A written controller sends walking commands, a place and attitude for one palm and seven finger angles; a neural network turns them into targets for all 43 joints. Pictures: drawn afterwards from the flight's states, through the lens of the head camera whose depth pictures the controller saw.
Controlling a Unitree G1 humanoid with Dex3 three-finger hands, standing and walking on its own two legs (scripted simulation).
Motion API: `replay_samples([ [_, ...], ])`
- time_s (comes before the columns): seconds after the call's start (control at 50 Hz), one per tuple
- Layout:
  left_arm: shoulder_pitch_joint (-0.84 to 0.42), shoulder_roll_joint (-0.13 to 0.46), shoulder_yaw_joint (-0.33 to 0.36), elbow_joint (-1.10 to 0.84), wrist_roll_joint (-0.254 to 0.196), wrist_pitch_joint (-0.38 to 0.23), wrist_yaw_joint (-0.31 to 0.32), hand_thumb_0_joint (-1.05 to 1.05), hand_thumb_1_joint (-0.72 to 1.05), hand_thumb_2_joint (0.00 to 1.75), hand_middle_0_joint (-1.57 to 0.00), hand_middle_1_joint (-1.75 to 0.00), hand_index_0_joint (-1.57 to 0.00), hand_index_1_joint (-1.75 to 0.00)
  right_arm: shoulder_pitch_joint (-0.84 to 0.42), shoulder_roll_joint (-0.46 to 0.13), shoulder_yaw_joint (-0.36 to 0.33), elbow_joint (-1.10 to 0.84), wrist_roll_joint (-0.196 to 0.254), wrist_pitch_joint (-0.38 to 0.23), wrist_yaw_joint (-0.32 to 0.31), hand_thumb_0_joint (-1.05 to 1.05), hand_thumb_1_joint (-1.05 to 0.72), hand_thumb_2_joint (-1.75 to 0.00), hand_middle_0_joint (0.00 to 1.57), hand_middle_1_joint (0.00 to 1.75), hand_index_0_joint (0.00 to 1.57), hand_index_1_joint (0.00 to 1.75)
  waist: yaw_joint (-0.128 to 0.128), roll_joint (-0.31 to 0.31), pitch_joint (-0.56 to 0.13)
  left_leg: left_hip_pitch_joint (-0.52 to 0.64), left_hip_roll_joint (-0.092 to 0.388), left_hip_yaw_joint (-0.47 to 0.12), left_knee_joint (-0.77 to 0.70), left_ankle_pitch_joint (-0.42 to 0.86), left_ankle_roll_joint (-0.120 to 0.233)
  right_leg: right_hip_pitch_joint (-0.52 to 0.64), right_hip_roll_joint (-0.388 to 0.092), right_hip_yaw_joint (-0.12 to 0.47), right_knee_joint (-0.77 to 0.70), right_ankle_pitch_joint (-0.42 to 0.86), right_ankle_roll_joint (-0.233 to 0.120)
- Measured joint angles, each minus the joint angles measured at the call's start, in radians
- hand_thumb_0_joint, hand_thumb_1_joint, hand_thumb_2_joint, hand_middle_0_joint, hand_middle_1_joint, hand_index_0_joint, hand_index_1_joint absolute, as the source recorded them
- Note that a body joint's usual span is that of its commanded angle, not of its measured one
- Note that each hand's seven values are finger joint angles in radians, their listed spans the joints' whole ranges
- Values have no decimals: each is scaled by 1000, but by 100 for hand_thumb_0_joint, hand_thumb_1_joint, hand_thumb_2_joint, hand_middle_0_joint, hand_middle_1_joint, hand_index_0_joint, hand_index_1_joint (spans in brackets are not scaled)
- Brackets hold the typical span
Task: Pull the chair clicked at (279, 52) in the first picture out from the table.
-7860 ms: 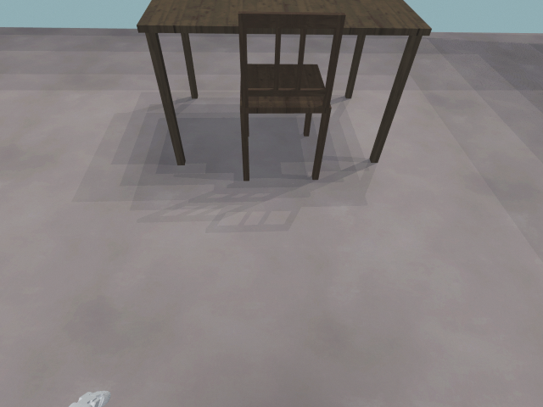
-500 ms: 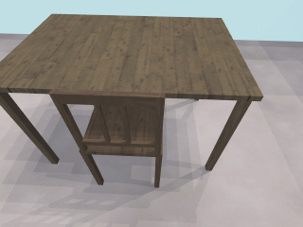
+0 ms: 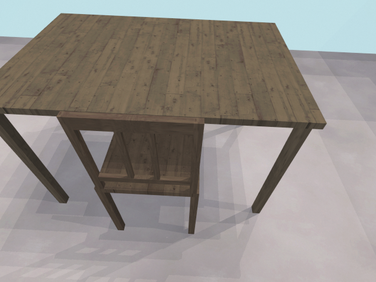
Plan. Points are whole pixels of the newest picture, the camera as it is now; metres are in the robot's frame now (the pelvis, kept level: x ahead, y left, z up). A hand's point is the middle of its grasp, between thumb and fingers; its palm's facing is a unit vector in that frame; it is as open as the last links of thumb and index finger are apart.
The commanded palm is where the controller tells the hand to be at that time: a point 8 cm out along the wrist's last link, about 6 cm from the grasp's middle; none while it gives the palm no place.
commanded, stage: shuffle to correct the standing spot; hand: left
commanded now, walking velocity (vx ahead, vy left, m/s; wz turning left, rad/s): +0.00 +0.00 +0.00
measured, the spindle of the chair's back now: (125, 155) +0.49 +0.24 -0.12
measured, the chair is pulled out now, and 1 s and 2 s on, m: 0.00 0.00 0.00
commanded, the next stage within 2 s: come to a stop and stand still in 0.28 s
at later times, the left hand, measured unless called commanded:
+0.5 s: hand out of the picture +0.00 +0.19 -0.19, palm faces +0.06 -0.98 -0.16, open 7.4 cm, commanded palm none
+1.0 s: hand out of the picture +0.10 +0.18 -0.18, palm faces +0.10 -0.97 -0.21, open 7.2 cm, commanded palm none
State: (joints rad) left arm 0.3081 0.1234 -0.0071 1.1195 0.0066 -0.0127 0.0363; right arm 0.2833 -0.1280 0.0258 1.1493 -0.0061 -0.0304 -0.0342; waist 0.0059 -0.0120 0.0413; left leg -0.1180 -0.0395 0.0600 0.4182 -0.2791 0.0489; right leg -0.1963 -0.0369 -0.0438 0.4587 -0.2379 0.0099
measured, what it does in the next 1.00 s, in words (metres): steps on the spot: right foot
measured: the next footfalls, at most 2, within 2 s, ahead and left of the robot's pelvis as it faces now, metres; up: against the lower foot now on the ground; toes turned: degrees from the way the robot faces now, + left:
right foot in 0.80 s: +0.12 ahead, -0.09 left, +0.00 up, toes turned +1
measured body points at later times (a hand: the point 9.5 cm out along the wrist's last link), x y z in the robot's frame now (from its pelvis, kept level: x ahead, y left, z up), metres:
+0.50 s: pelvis +0.04 +0.03 -0.01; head +0.06 +0.05 +0.44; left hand +0.00 +0.24 -0.18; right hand +0.00 -0.19 -0.16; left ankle -0.03 +0.08 -0.74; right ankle +0.00 -0.11 -0.71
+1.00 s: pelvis +0.04 +0.00 -0.01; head +0.06 +0.00 +0.44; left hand +0.09 +0.23 -0.16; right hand +0.07 -0.23 -0.17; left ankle +0.01 +0.11 -0.73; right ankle +0.08 -0.09 -0.74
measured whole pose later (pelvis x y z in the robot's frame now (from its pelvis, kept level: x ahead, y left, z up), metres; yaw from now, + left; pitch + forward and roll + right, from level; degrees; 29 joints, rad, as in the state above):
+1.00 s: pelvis +0.04 +0.00 -0.01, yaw +3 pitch -2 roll +0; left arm 0.19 0.16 0.03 1.01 0.01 0.00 0.05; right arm 0.23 -0.14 -0.03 1.09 0.00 0.02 -0.04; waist -0.01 -0.01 0.08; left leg -0.22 0.01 0.02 0.62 -0.41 -0.01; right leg -0.27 0.02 -0.08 0.53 -0.24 -0.06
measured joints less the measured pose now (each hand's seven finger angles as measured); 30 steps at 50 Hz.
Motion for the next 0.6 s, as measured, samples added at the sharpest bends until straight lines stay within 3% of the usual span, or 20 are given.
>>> replay_samples([
  [0.16, 0, 6, 5, -7, 3, 1, -1, 1, 91, 90, -20, -30, -19, -30, 12, 7, 0, 5, -3, 5, 5, 0, -91, -90, 20, 30, 20, 30, 0, 1, -6, 0, 2, -1, 12, -9, -2, 1, 1, -2, 13, -10, -3],
  [0.32, 37, 5, 28, -32, 9, 6, -8, 0, 90, 90, -20, -30, -20, -30, 55, -2, -9, -11, -13, 30, 17, 0, -91, -90, 20, 30, 20, 30, 10, 9, -22, -49, 9, -15, 125, -84, 1, -21, 4, -16, 75, -65, -6],
  [0.4, 59, 18, 45, -36, 11, 12, -7, 0, 90, 90, -20, -30, -20, -30, 67, 3, -11, -21, -13, 22, 17, 0, -91, -90, 20, 30, 20, 30, 17, -25, -20, -41, -11, -5, 127, -103, 23, -29, -15, -5, 106, -95, 0],
  [0.42, 62, 22, 47, -34, 11, 16, -7, 0, 90, 90, -20, -30, -20, -30, 70, 5, -10, -25, -13, 14, 16, 0, -91, -90, 20, 30, 20, 30, 16, -36, -18, -35, -19, 0, 120, -105, 28, -36, -22, 1, 124, -108, -16],
  [0.5, 32, 23, 38, -20, 9, 36, 2, 1, 90, 90, -20, -30, -20, -30, 85, 9, -3, -36, -14, -14, -11, 0, -91, -90, 20, 30, 20, 30, -4, -25, 2, 6, -29, 1, 63, -88, 46, -112, -10, 0, 340, -271, -31],
  [0.6, -53, 25, 39, -49, 3, 34, 12, 1, 91, 90, -20, -30, -19, -30, 93, 30, 5, -24, -10, -3, -21, 0, -91, -90, 20, 30, 20, 30, -21, -1, 35, 58, -39, -29, -34, -38, 47, -167, 0, -7, 373, -205, -24],
])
